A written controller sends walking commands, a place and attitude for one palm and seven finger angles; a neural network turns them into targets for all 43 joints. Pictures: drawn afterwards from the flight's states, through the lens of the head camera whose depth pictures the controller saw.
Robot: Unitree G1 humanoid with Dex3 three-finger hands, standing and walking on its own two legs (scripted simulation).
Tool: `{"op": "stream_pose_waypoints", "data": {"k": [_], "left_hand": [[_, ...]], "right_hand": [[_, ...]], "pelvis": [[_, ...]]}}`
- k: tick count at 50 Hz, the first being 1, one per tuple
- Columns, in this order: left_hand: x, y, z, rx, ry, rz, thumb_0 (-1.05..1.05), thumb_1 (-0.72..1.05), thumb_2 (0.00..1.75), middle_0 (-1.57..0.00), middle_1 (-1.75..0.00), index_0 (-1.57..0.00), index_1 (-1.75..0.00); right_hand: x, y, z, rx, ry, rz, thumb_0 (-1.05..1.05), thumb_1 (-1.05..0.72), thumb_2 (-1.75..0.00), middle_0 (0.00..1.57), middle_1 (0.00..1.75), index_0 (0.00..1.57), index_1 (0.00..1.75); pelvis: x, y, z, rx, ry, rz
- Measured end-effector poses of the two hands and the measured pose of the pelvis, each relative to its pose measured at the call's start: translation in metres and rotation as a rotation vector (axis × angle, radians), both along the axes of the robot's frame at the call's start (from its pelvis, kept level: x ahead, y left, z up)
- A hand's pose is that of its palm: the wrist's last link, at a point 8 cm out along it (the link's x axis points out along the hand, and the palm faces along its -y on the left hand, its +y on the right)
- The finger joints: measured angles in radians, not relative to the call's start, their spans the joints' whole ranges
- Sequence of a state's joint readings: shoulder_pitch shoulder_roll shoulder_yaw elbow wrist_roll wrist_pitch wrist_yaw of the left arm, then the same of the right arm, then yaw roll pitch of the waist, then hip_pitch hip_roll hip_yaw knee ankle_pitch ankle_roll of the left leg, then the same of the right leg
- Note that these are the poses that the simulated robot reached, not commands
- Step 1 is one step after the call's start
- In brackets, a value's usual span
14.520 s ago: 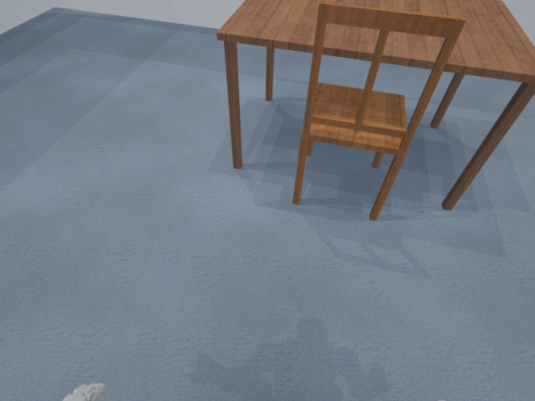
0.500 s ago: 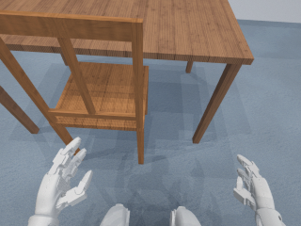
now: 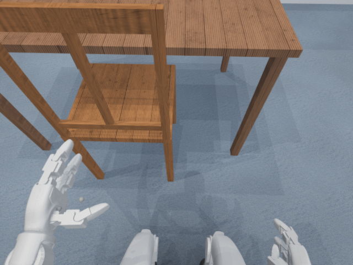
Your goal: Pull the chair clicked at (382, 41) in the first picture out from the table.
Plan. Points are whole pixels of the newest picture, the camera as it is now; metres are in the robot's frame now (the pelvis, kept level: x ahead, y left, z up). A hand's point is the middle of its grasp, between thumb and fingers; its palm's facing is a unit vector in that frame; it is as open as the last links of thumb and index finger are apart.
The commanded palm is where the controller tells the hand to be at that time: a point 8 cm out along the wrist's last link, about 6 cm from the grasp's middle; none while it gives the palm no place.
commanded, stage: raise the hand toward the chair's back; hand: left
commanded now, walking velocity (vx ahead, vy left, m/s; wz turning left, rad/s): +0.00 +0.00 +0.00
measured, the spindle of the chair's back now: (93, 87) +0.55 +0.26 +0.04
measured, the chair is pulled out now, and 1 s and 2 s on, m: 0.00 0.00 0.00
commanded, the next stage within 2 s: aim the fingers beside a spindle in 1.18 s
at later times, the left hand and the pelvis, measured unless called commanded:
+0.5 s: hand (65, 187) +0.26 +0.23 +0.07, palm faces +0.04 -1.00 -0.04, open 16.7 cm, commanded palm +0.23 +0.28 +0.07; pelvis +0.02 +0.02 +0.01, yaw +0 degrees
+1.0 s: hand (75, 181) +0.27 +0.21 +0.07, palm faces +0.03 -1.00 -0.04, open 16.9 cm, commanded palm +0.24 +0.27 +0.08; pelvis +0.02 +0.01 +0.02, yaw +0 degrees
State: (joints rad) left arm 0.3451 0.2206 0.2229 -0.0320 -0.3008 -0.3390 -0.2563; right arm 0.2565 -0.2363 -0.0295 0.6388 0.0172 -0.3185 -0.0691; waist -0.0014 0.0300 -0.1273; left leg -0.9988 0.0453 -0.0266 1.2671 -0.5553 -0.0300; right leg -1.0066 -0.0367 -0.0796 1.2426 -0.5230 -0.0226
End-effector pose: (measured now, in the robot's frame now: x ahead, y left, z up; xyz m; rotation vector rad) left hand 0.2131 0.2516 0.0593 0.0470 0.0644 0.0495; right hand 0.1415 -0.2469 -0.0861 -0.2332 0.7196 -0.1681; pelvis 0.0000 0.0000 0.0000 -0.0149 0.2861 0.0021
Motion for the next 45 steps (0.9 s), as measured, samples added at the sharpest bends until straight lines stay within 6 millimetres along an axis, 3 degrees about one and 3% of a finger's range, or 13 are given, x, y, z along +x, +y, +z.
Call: {"op": "stream_pose_waypoints", "data": {"k": [8,15,21,29,45], "left_hand": [[0.003,0.01,-0.005,-0.013,-0.004,-0.009,0.0,-0.16,0.45,-0.1,-0.14,-0.1,-0.14],[0.008,0.021,0.002,-0.011,-0.028,-0.005,-0.01,-0.32,0.38,-0.08,-0.11,-0.08,-0.11],[0.015,0.028,0.007,-0.01,-0.014,-0.01,-0.01,-0.43,0.33,-0.07,-0.09,-0.07,-0.09],[0.024,0.034,0.013,-0.007,-0.011,-0.013,-0.01,-0.48,0.31,-0.07,-0.08,-0.07,-0.09],[0.034,0.022,0.015,-0.009,-0.007,-0.023,-0.01,-0.5,0.3,-0.06,-0.08,-0.06,-0.08]], "right_hand": [[0.027,0.001,0.023,-0.069,-0.054,0.027,0.02,-0.91,-0.9,0.2,0.3,0.2,0.3],[0.063,0.029,0.037,-0.049,-0.116,0.098,0.01,-0.91,-0.9,0.2,0.3,0.2,0.3],[0.079,0.052,0.039,-0.01,-0.124,0.146,0.01,-0.9,-0.9,0.2,0.3,0.21,0.3],[0.074,0.057,0.033,0.009,-0.079,0.153,0.01,-0.9,-0.9,0.21,0.3,0.21,0.3],[0.042,0.015,0.033,-0.034,-0.024,0.073,0.01,-0.9,-0.9,0.2,0.3,0.21,0.3]], "pelvis": [[0.007,0.012,0.004,-0.016,0.005,0.003],[0.014,0.02,0.008,-0.031,0.004,0.013],[0.019,0.024,0.012,-0.036,0.003,0.018],[0.023,0.024,0.015,-0.036,0.004,0.019],[0.021,0.013,0.019,-0.021,-0.003,0.007]]}}
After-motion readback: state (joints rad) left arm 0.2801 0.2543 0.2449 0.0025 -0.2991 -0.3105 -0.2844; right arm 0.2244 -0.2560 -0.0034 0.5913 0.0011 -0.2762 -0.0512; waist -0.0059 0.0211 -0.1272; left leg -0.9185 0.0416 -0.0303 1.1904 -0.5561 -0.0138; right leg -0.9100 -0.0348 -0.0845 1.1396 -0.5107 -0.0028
